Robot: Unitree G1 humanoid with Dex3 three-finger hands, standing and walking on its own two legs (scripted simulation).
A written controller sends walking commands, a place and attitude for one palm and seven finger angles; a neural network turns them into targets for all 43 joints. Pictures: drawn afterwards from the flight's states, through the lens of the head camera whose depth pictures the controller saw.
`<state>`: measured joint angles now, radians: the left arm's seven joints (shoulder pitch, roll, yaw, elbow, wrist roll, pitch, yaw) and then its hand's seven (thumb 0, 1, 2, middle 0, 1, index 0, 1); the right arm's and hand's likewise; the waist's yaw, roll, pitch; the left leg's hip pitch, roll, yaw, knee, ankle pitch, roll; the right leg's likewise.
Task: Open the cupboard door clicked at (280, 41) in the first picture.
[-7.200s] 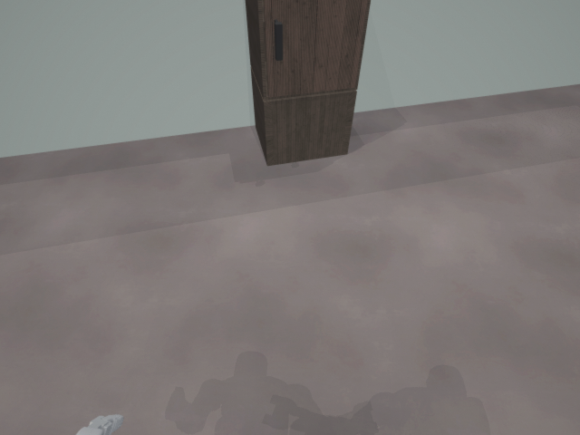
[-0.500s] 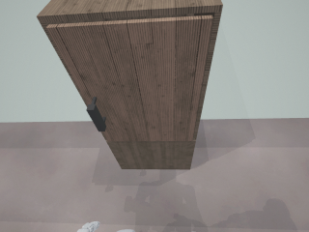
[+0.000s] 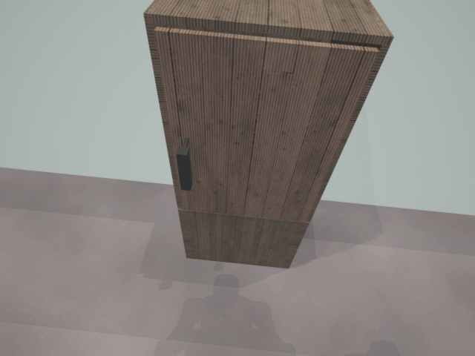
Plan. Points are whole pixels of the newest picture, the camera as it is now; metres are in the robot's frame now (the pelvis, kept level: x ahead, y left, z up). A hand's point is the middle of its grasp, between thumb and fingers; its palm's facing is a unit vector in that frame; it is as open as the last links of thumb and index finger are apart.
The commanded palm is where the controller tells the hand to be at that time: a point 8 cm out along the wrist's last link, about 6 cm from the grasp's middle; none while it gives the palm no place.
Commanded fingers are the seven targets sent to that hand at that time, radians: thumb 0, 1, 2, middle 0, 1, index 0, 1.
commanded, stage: come to a stop and stand still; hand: left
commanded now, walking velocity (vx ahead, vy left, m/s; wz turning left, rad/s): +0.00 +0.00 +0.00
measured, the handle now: (186, 164) +0.58 +0.19 -0.09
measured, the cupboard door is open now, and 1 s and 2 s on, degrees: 0 0 0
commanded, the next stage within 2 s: look again from close up in 0.64 s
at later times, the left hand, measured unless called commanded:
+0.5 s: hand out of the picture -0.03 +0.15 -0.17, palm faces +0.01 -0.98 -0.19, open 7.3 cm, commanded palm none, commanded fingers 0.00 0.90 0.90 -0.20 -0.30 -0.20 -0.30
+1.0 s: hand out of the picture -0.02 +0.18 -0.18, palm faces +0.01 -0.98 -0.22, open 7.4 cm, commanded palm none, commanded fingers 0.00 0.90 0.90 -0.20 -0.30 -0.20 -0.30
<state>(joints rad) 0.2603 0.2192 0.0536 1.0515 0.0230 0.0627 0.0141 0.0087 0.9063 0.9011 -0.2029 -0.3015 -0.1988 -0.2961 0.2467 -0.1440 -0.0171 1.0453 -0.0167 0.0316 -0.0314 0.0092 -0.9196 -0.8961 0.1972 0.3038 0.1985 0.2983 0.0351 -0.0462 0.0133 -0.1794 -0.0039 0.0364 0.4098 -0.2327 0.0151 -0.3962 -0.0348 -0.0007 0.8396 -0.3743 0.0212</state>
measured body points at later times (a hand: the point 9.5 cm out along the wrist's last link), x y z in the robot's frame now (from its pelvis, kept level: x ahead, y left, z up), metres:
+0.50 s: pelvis -0.03 -0.02 +0.00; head -0.03 -0.02 +0.45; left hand -0.03 +0.20 -0.16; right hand -0.06 -0.23 -0.16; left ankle -0.01 +0.11 -0.74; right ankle -0.04 -0.11 -0.74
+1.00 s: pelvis -0.02 +0.01 -0.01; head -0.02 -0.01 +0.44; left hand -0.02 +0.23 -0.16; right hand -0.03 -0.21 -0.18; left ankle -0.01 +0.11 -0.74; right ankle -0.04 -0.11 -0.74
